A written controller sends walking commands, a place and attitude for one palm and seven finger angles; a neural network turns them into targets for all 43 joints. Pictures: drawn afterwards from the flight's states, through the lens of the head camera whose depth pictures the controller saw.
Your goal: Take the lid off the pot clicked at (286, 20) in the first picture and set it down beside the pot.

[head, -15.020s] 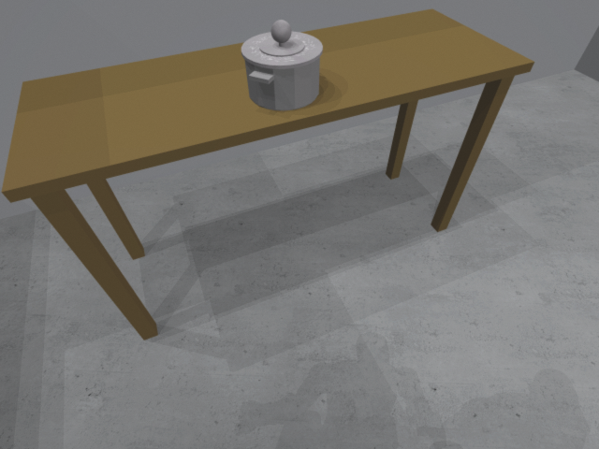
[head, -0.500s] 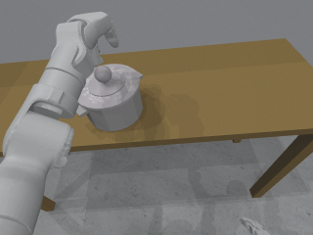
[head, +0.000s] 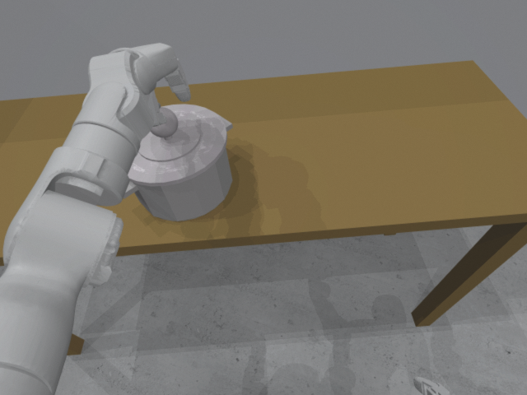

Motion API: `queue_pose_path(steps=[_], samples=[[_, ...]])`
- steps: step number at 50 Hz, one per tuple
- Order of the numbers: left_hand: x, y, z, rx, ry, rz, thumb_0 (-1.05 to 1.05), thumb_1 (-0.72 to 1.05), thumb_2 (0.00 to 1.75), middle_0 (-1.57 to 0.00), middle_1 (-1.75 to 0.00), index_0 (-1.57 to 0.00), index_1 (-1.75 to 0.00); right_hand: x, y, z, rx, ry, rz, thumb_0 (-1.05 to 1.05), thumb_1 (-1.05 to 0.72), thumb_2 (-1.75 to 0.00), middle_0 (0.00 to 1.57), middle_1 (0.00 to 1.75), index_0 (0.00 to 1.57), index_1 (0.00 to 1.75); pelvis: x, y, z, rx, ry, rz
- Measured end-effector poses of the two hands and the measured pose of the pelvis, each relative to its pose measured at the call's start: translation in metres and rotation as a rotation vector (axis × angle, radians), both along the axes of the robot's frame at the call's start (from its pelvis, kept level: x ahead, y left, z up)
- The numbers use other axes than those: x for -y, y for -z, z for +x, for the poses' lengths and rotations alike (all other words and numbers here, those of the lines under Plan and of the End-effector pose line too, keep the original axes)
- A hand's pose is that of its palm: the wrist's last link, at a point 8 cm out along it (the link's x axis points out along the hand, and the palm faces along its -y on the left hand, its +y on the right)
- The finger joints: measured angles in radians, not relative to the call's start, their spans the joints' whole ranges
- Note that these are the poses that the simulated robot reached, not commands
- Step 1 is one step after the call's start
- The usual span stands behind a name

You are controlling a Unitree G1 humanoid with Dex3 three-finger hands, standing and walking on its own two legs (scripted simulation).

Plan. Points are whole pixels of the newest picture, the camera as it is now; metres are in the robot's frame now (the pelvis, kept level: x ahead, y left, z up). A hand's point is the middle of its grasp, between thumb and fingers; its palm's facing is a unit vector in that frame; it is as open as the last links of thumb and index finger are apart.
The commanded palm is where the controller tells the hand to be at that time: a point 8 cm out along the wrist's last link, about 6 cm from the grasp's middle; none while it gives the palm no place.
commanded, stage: lower the open fingers around the knob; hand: left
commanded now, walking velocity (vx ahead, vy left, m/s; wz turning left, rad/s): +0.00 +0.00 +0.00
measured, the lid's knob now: (162, 122) +0.51 +0.14 +0.15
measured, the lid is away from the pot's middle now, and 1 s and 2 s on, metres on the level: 0.00 0.00 0.00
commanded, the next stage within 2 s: close the fingers and squeeze the knob in 0.76 s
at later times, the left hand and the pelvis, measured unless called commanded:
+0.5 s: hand (158, 128) +0.47 +0.14 +0.17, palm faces -0.36 -0.08 -0.93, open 10.1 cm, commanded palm +0.46 +0.15 +0.23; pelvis +0.00 +0.01 +0.00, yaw +0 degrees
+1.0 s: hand (165, 125) +0.47 +0.13 +0.17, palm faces -0.37 -0.08 -0.92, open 10.2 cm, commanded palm +0.47 +0.14 +0.23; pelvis +0.00 +0.00 +0.00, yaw +0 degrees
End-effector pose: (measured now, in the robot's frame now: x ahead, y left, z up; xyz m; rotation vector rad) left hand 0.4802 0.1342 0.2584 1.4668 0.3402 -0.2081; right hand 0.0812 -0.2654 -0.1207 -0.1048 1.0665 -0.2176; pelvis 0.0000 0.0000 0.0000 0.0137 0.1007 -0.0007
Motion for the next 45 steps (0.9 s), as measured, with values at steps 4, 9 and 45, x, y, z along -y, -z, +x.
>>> queue_pose_path(steps=[4,9,45], samples=[[-0.004,0.006,0.002,-0.002,0.008,-0.010,0.00,-0.39,1.71,-0.88,-0.08,-0.88,-0.08,0.000,0.000,-0.002,-0.009,0.006,-0.004,0.01,-0.91,-0.90,0.20,0.30,0.20,0.30,-0.001,0.000,0.002,-0.004,0.002,-0.001],[-0.008,0.013,0.001,-0.002,0.016,-0.005,0.00,-0.39,1.71,-0.88,-0.08,-0.88,-0.08,-0.003,-0.001,0.000,-0.007,0.007,0.002,0.01,-0.91,-0.90,0.20,0.30,0.20,0.30,-0.004,0.000,0.003,-0.005,0.003,-0.002],[0.001,0.029,-0.009,-0.020,0.025,0.015,0.00,-0.39,1.69,-0.84,-0.09,-0.87,-0.10,-0.006,0.005,-0.014,-0.028,0.009,0.007,0.01,-0.91,-0.90,0.20,0.30,0.20,0.30,-0.003,0.001,-0.004,-0.001,-0.003,-0.004]])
